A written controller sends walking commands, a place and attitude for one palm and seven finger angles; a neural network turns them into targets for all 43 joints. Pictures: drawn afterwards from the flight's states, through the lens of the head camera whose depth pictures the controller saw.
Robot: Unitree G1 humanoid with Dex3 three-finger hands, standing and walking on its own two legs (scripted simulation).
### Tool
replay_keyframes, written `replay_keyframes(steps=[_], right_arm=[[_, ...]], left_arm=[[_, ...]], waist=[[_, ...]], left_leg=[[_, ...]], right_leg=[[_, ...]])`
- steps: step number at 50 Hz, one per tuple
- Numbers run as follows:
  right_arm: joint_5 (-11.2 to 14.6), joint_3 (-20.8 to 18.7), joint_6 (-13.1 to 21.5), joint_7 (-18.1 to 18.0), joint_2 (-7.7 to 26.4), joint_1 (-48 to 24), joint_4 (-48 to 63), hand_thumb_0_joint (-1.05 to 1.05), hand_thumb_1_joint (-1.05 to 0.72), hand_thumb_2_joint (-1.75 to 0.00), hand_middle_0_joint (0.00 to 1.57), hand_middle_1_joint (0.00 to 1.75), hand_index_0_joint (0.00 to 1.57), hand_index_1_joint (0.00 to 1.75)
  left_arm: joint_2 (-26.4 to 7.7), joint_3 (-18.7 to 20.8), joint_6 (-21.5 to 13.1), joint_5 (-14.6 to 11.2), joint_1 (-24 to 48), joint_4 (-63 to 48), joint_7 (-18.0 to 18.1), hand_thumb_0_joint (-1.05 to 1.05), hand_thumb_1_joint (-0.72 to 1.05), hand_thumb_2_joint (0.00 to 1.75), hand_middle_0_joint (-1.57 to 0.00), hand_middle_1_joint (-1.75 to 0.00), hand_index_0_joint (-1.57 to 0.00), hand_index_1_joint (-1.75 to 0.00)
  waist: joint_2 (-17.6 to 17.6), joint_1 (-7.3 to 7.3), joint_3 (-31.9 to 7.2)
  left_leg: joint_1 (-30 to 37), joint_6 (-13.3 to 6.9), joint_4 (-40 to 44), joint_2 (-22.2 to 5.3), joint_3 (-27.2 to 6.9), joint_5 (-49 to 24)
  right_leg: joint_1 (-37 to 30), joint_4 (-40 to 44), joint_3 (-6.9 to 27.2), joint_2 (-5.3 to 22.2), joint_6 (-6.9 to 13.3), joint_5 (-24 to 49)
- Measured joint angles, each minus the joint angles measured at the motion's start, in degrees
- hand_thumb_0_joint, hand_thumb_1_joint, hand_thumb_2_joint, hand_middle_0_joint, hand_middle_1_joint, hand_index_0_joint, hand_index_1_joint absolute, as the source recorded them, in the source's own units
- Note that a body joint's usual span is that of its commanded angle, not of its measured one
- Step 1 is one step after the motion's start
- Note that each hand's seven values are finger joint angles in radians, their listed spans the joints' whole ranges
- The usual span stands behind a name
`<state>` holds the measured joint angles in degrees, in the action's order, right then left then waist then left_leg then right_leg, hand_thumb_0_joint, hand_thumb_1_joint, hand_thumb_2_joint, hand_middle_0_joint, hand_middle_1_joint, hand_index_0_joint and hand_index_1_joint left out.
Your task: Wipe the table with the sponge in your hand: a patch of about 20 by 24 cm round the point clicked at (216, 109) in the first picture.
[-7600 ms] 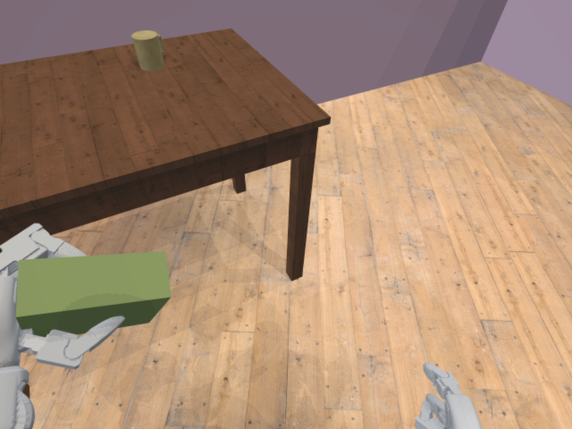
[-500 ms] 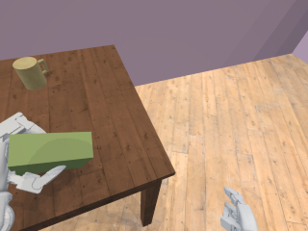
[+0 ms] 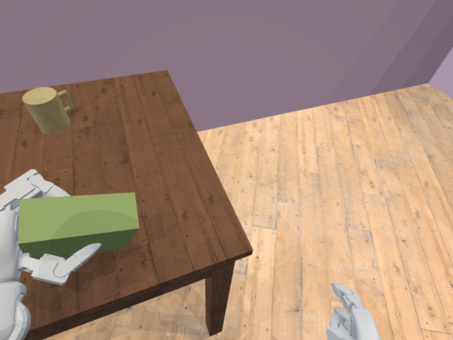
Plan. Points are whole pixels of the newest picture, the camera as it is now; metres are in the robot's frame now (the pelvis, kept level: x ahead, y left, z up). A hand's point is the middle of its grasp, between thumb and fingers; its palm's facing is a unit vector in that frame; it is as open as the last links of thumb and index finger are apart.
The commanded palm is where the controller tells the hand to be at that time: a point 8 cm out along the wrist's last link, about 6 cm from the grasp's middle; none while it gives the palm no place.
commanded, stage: come to a stop and stand still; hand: left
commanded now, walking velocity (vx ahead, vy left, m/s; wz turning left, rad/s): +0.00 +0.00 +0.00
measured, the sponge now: (97, 226) +0.23 +0.21 +0.13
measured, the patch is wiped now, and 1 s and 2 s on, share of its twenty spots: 0.00 0.00 0.00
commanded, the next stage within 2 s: look again from close up in 1.00 s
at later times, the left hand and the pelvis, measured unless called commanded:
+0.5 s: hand (42, 240) +0.20 +0.26 +0.14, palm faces +0.34 -0.85 -0.40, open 9.2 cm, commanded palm +0.15 +0.29 +0.17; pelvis -0.01 +0.01 +0.00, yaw +0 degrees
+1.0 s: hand (34, 222) +0.21 +0.27 +0.16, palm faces +0.39 -0.85 -0.36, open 9.2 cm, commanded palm +0.16 +0.30 +0.17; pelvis +0.00 +0.02 +0.00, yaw +0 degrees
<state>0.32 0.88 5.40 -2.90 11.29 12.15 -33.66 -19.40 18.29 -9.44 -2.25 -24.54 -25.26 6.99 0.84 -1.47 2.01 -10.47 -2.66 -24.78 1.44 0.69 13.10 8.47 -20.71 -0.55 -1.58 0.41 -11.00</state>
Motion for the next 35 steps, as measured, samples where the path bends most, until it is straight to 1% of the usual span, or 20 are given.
replay_keyframes(steps=[6,7,8,9,10,11,13,14,17,19,20,22,25,27,30,33,35], right_arm=[[0.05,-0.24,0.2,0.02,0.1,0.25,0.1,0.01,-0.9,-0.9,0.2,0.3,0.2,0.3],[-0.53,-0.56,1.01,-0.07,0.14,1.02,0.61,0.01,-0.9,-0.9,0.2,0.3,0.2,0.3],[-0.67,-0.42,1.92,-0.01,0.1,1.29,0.25,0.01,-0.9,-0.9,0.2,0.3,0.2,0.3],[-0.71,-0.03,2.33,0.37,0.01,0.78,-0.49,0.01,-0.9,-0.9,0.2,0.3,0.2,0.3],[-0.61,0.31,2.48,0.91,-0.04,0.1,-0.87,0.01,-0.9,-0.9,0.2,0.3,0.2,0.3],[-0.32,0.39,2.68,1.49,-0.08,-0.4,-0.88,0.01,-0.9,-0.9,0.2,0.3,0.2,0.3],[-0.05,0.08,3.12,2.57,0.15,-0.71,-0.2,0.01,-0.9,-0.9,0.2,0.3,0.2,0.3],[0.02,-0.13,3.32,2.96,0.37,-0.58,0.19,0.01,-0.9,-0.9,0.2,0.3,0.2,0.3],[0.24,-0.46,3.52,3.37,0.73,0.23,0.66,0.01,-0.9,-0.9,0.2,0.3,0.2,0.3],[0.18,-0.41,3.26,2.95,0.46,0.94,0.46,0.01,-0.9,-0.9,0.2,0.3,0.2,0.3],[0.13,-0.29,3.1,2.59,0.2,1.32,0.28,0.01,-0.9,-0.9,0.2,0.3,0.2,0.3],[0.05,0.08,2.71,1.73,-0.42,1.96,-0.14,0.01,-0.9,-0.9,0.2,0.3,0.2,0.3],[0.07,0.49,2.74,0.85,-0.98,2.41,-0.64,0.01,-0.9,-0.9,0.2,0.3,0.2,0.3],[0.06,0.66,3.2,0.67,-0.93,2.14,-0.96,0.01,-0.9,-0.9,0.2,0.3,0.2,0.3],[-0.05,0.61,4.13,0.94,-0.55,1.17,-1.26,0.01,-0.9,-0.9,0.2,0.3,0.2,0.3],[-0.13,0.44,4.51,1.44,-0.21,-0.09,-1.18,0.01,-0.9,-0.9,0.2,0.3,0.2,0.3],[-0.22,0.37,4.26,1.63,-0.18,-0.89,-0.77,0.01,-0.9,-0.9,0.2,0.3,0.2,0.3]], left_arm=[[-0.76,0.43,-0.76,0.09,-0.37,-1.43,0.02,-0.01,-0.42,1.03,-0.82,-1.4,-0.82,-1.4],[-2.82,1.31,-0.81,2.55,2.49,-0.98,-1.25,-0.01,-0.42,1.03,-0.82,-1.4,-0.82,-1.4],[-5.67,2.81,-2.7,3.56,6.97,1.49,-2.42,-0.01,-0.42,1.03,-0.82,-1.4,-0.82,-1.4],[-7.74,4.6,-4.33,3.16,10.57,4.21,-2.73,-0.01,-0.42,1.03,-0.82,-1.39,-0.82,-1.4],[-8.88,6.38,-5.11,2.23,12.7,6.29,-2.46,-0.01,-0.42,1.03,-0.82,-1.39,-0.82,-1.4],[-8.96,7.72,-5.35,1.12,13.55,7.69,-2.03,-0.01,-0.42,1.03,-0.82,-1.4,-0.82,-1.4],[-6.95,8.39,-4.85,-0.31,12.05,7.84,-1.31,-0.01,-0.42,1.03,-0.82,-1.4,-0.82,-1.4],[-5.45,7.55,-4.64,-0.64,10.1,6.86,-1.15,-0.01,-0.42,1.03,-0.82,-1.4,-0.82,-1.4],[-1.33,2.02,-4.67,-0.39,2.66,2.77,-1.63,-0.01,-0.42,1.03,-0.81,-1.4,-0.82,-1.41],[-0.19,-1.3,-4.84,0.28,-1.36,0.88,-2.44,-0.01,-0.42,1.03,-0.81,-1.4,-0.82,-1.41],[-0.25,-2.18,-4.96,0.53,-2.65,0.43,-2.79,-0.01,-0.42,1.03,-0.81,-1.4,-0.82,-1.41],[-1.6,-1.99,-5.0,0.85,-3.46,0.21,-3.07,-0.01,-0.42,1.03,-0.82,-1.4,-0.82,-1.4],[-3.66,0.89,-5.09,0.68,-0.81,1.31,-2.49,-0.01,-0.42,1.03,-0.82,-1.4,-0.82,-1.4],[-3.88,2.92,-5.04,0.45,1.93,1.83,-1.73,-0.01,-0.42,1.03,-0.82,-1.4,-0.82,-1.4],[-2.52,4.1,-5.25,0.25,4.92,1.23,-0.62,-0.01,-0.42,1.03,-0.82,-1.4,-0.82,-1.4],[-0.31,2.38,-5.43,0.32,5.25,-0.1,-0.18,-0.01,-0.42,1.04,-0.82,-1.4,-0.82,-1.4],[0.57,0.63,-5.24,0.6,4.45,-0.58,-0.41,-0.01,-0.42,1.04,-0.82,-1.4,-0.82,-1.4]], waist=[[0.21,0.32,-0.01],[0.19,-0.55,0.3],[0.62,-1.43,0.6],[1.0,-1.89,1.06],[1.15,-1.95,1.49],[1.07,-1.71,1.69],[0.3,-0.87,1.55],[-0.2,-0.43,1.31],[-0.98,0.55,0.42],[-0.71,0.78,-0.03],[-0.37,0.76,-0.17],[0.59,0.52,-0.27],[1.82,-0.51,0.13],[2.2,-1.15,0.52],[2.17,-1.69,0.85],[1.76,-1.54,0.47],[1.43,-1.14,0.17]], left_leg=[[-0.22,-0.15,-0.06,0.11,0.1,-0.17],[-1.19,-0.16,-0.96,-0.03,-0.17,-0.05],[-2.25,-0.15,-1.6,0.03,-0.43,-0.08],[-2.79,-0.07,-1.76,0.01,-0.48,-0.3],[-3.04,-0.01,-1.72,-0.11,-0.26,-0.55],[-3.17,-0.01,-1.61,-0.14,0.13,-0.73],[-3.32,-0.32,-1.57,0.04,1.02,-0.81],[-3.33,-0.58,-1.62,0.21,1.41,-0.72],[-3.11,-1.31,-1.64,0.93,2.17,-0.36],[-2.87,-1.55,-1.79,1.28,2.2,-0.09],[-2.78,-1.59,-1.91,1.37,2.06,0.04],[-2.73,-1.54,-2.23,1.44,1.5,0.26],[-2.73,-1.37,-2.68,1.38,0.65,0.45],[-2.69,-1.31,-2.82,1.35,0.31,0.52],[-2.36,-1.34,-2.68,1.35,0.27,0.57],[-1.96,-1.47,-2.17,1.47,0.63,0.57],[-1.75,-1.59,-1.89,1.53,0.88,0.59]], right_leg=[[0.22,-0.04,0.09,0.12,-0.15,0.22],[0.78,-0.33,-0.22,-0.02,-0.19,0.23],[1.82,-1.08,-0.52,0.04,-0.11,0.15],[2.45,-1.41,-0.59,0.02,0.04,0.24],[2.81,-1.39,-0.37,-0.08,0.16,0.55],[3.2,-1.53,0.0,-0.09,0.16,0.81],[3.91,-2.2,0.86,0.13,-0.18,0.84],[4.15,-2.55,1.24,0.3,-0.45,0.7],[4.62,-3.83,2.0,1.01,-1.19,-0.15],[4.58,-4.5,2.03,1.35,-1.44,-0.79],[4.43,-4.64,1.89,1.43,-1.48,-1.01],[4.08,-4.76,1.33,1.5,-1.43,-1.33],[3.53,-4.53,0.47,1.43,-1.19,-1.45],[3.21,-4.27,0.13,1.39,-1.11,-1.39],[2.7,-3.72,0.1,1.39,-1.17,-1.22],[2.4,-3.2,0.49,1.52,-1.42,-1.09],[2.25,-2.89,0.75,1.58,-1.59,-1.03]])
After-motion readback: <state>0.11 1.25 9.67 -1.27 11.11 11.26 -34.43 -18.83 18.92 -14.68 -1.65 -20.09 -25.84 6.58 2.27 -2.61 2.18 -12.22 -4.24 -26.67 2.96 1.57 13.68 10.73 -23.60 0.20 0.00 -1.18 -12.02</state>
